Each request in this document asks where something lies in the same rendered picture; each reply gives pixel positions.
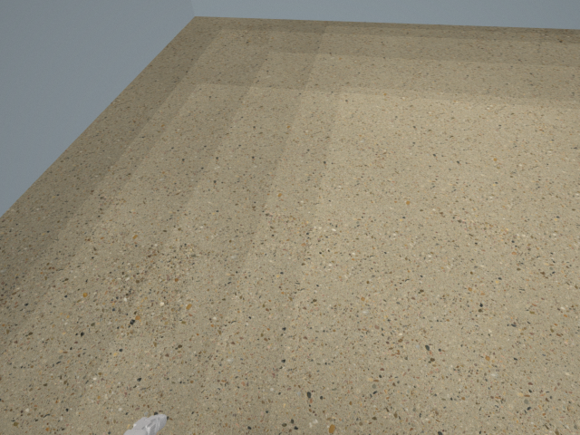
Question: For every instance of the robot left hand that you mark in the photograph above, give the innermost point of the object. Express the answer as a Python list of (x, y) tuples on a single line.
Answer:
[(148, 426)]

